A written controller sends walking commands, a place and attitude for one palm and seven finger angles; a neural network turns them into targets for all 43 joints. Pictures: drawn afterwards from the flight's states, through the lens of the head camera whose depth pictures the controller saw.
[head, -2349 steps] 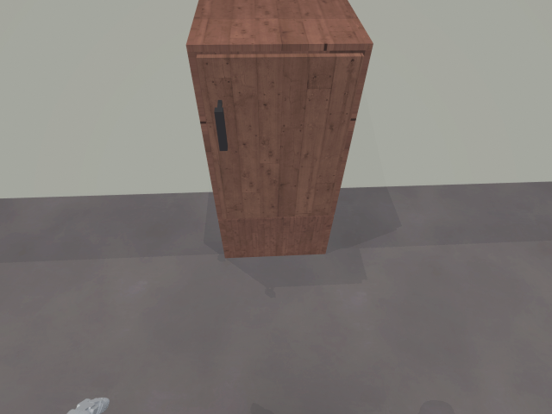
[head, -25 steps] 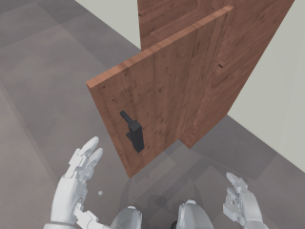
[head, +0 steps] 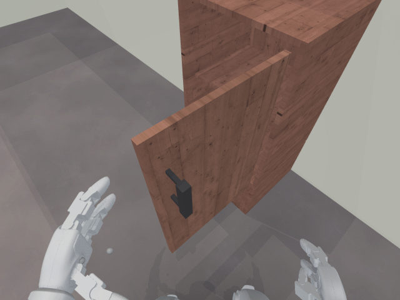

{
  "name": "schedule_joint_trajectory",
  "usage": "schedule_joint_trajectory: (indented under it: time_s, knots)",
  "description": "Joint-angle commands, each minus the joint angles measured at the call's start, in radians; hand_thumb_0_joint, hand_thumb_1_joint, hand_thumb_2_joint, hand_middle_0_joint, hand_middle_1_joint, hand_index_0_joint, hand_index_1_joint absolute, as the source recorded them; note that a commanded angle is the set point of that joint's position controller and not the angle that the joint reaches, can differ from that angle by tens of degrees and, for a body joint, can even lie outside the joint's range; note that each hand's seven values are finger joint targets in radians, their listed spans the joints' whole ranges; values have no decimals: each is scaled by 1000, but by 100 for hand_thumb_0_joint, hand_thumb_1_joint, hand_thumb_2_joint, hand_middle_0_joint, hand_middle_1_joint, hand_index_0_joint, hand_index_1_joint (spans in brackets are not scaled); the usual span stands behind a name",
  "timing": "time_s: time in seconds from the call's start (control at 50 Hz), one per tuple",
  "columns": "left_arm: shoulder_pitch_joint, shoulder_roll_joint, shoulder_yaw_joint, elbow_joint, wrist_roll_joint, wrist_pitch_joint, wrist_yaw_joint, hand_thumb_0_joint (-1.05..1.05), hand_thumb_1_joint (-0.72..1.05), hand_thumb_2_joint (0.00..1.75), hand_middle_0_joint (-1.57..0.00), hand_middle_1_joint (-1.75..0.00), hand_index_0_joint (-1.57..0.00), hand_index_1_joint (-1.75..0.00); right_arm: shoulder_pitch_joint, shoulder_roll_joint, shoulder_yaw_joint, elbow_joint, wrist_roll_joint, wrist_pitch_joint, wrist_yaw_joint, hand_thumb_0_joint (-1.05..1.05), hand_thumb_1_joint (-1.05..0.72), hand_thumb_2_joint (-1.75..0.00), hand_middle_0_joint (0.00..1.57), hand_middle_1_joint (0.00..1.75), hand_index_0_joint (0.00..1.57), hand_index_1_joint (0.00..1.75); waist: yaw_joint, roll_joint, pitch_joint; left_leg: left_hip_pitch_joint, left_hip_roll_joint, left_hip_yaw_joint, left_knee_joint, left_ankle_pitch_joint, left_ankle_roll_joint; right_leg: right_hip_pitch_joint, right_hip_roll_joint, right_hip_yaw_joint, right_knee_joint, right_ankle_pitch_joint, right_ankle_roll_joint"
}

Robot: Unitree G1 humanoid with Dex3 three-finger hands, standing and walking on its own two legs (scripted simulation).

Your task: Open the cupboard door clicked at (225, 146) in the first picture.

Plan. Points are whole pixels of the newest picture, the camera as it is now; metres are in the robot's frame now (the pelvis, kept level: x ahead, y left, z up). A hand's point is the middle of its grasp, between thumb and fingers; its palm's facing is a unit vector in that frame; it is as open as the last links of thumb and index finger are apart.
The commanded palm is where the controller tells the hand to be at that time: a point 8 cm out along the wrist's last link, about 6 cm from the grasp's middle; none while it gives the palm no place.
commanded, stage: draw the hand back to the body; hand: left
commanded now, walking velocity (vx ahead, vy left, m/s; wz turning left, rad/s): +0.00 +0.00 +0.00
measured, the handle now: (178, 193) +0.33 +0.07 +0.02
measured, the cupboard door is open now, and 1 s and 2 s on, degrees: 89 89 89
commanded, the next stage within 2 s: step back with the hand held close in 1.16 s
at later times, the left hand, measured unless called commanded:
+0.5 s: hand (33, 214) +0.21 +0.24 +0.17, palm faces +0.31 -0.86 -0.40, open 12.5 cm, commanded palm +0.16 +0.28 +0.19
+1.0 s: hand out of the picture +0.22 +0.26 +0.23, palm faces +0.43 -0.80 -0.41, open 7.6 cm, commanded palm +0.16 +0.30 +0.24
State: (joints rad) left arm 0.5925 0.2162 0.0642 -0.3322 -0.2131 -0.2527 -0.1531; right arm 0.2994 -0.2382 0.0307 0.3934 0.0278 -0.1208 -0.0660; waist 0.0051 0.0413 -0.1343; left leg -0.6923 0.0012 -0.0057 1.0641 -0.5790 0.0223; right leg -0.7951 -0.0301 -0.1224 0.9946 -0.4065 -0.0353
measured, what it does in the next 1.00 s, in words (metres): rises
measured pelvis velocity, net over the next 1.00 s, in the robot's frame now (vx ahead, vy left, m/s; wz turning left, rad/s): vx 0.02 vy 0.00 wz -0.02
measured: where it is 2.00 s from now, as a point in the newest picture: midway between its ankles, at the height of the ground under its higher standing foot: outside the picture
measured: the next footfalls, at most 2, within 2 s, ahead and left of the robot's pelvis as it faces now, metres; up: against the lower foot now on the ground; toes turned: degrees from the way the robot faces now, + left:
none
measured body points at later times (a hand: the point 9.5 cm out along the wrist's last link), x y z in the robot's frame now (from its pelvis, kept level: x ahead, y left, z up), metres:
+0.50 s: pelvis +0.03 +0.02 +0.06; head +0.02 +0.00 +0.51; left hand +0.19 +0.28 +0.19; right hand +0.22 -0.19 -0.02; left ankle -0.03 +0.10 -0.67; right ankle +0.05 -0.10 -0.67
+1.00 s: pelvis +0.02 +0.00 +0.07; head +0.00 -0.01 +0.52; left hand +0.19 +0.30 +0.25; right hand +0.20 -0.22 -0.01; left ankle -0.03 +0.10 -0.67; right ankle +0.05 -0.11 -0.67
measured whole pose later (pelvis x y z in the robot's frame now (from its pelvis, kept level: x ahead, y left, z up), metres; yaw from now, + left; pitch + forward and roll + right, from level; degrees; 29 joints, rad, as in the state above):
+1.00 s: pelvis +0.02 +0.00 +0.07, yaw -1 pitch -5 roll -1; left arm 0.47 0.33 0.33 -0.40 -0.05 -0.10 0.11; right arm 0.21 -0.24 0.02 0.64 -0.01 -0.12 -0.07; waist 0.07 0.07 0.03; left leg -0.01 -0.01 0.03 0.40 -0.31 0.03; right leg -0.14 0.00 -0.08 0.39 -0.17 -0.02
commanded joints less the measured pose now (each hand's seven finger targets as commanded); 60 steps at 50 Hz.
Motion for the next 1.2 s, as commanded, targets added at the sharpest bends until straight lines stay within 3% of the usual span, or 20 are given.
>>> schedule_joint_trajectory:
  time_s: [0.0,0.06,0.08,0.1,0.12,0.14,0.2,0.22,0.28,0.42,0.54,0.7,0.76,0.82,0.86,0.94,1.0,1.1,1.18]
  knots:
    - [15,107,109,-230,-32,-60,-7,0,-43,33,-15,-30,-15,-30,-72,-104,-48,-160,11,-74,-6,0,-90,-90,20,30,20,30,14,-13,-126,-5,-22,-36,-227,274,-18,317,29,64,-174,117,6]
    - [20,112,118,-264,-46,-50,-22,0,-32,37,-16,-30,-16,-30,-73,-103,-47,-147,16,-90,-5,0,-90,-90,20,30,20,30,16,25,-130,55,-18,-37,-250,340,-24,347,31,55,-183,195,7]
    - [72,296,177,-301,120,32,117,0,-29,39,-16,-30,-16,-30,-66,-102,-59,-130,-1,-64,-33,0,-90,-90,20,30,20,30,60,26,-184,95,1,-20,-314,380,-8,432,-2,100,-226,201,-2]
    - [107,222,156,-305,135,83,180,0,-26,40,-16,-30,-16,-30,-71,-80,-49,-130,-6,-58,-39,0,-90,-90,20,30,20,30,44,26,-130,102,-6,-19,-338,388,-10,439,-2,87,-254,209,2]
    - [103,166,95,-331,156,114,209,0,-22,42,-16,-30,-16,-30,-72,-81,-42,-124,-6,-55,-40,0,-90,-90,20,30,20,30,30,69,-88,130,0,-18,-350,430,-11,437,-4,78,-265,229,6]
    - [95,161,85,-335,169,136,232,0,-18,43,-16,-30,-16,-30,-73,-81,-37,-111,-7,-51,-39,0,-90,-90,20,30,20,30,27,73,-67,159,10,-29,-365,480,-15,440,-2,67,-277,242,8]
    - [48,181,99,-330,189,167,270,0,-8,48,-16,-30,-16,-30,-95,-89,-33,-86,-10,-49,-45,0,-90,-90,20,30,20,30,25,-11,-38,235,19,-35,-409,537,-9,488,3,57,-336,278,12]
    - [25,183,98,-334,194,169,277,0,-5,50,-17,-30,-17,-30,-99,-91,-28,-81,-13,-54,-47,0,-90,-90,20,30,20,30,21,-11,-21,257,22,-37,-432,536,-11,499,3,55,-349,276,15]
    - [-15,196,124,-321,201,170,293,0,6,54,-17,-30,-17,-30,-110,-92,-21,-56,-17,-64,-48,0,-90,-90,20,30,20,30,27,-5,8,316,23,-39,-496,517,-15,545,2,53,-398,260,15]
    - [-68,224,197,-309,195,152,294,0,31,64,-18,-30,-18,-30,-153,-91,-12,-2,-25,-85,-38,0,-90,-90,20,30,20,30,47,33,55,421,27,-37,-607,612,-33,672,2,50,-490,322,9]
    - [-102,259,278,-299,187,134,288,0,51,74,-19,-30,-19,-30,-177,-91,-19,35,-31,-84,-24,0,-90,-90,20,30,20,30,60,19,72,485,33,-22,-666,672,-34,743,8,56,-551,384,9]
    - [-199,326,389,-302,176,106,289,0,80,86,-20,-30,-20,-30,-207,-98,-30,66,-33,-72,-20,0,-90,-90,20,30,20,30,69,53,86,523,28,-10,-712,630,-27,791,11,74,-606,390,4]
    - [-228,329,413,-295,170,96,290,0,90,90,-20,-30,-20,-30,-211,-95,-33,73,-31,-67,-17,0,-90,-90,20,30,20,30,69,39,91,528,29,-9,-726,618,-25,798,12,75,-614,381,7]
    - [-177,265,359,-233,167,100,277,0,90,90,-20,-30,-20,-30,-209,-98,-39,81,-30,-59,-11,0,-90,-90,20,30,20,30,64,26,122,538,33,-3,-728,642,-20,783,9,76,-625,395,8]
    - [-195,276,360,-249,168,97,274,0,90,90,-20,-30,-20,-30,-213,-104,-45,80,-29,-52,-9,0,-90,-90,20,30,20,30,63,1,105,543,33,-1,-732,607,-14,788,12,78,-631,379,11]
    - [-202,309,387,-276,169,89,279,0,90,90,-20,-30,-20,-30,-222,-100,-45,76,-30,-52,-13,0,-90,-90,20,30,20,30,71,28,78,544,26,-1,-739,569,-10,808,10,86,-634,365,8]
    - [-213,330,400,-283,172,89,283,0,90,90,-20,-30,-20,-30,-230,-99,-44,79,-30,-55,-19,0,-90,-90,20,30,20,30,71,35,95,538,23,1,-736,538,-7,803,13,92,-645,349,6]
    - [-219,323,395,-283,173,84,287,0,90,90,-20,-30,-20,-30,-231,-96,-43,87,-30,-66,-23,0,-90,-90,20,30,20,30,70,47,105,543,20,1,-740,514,-5,796,12,95,-658,328,5]
    - [-218,303,379,-262,171,81,285,0,90,90,-20,-30,-20,-30,-232,-91,-44,93,-30,-71,-22,0,-90,-90,20,30,20,30,66,23,126,543,19,6,-744,484,-1,780,12,99,-669,298,10]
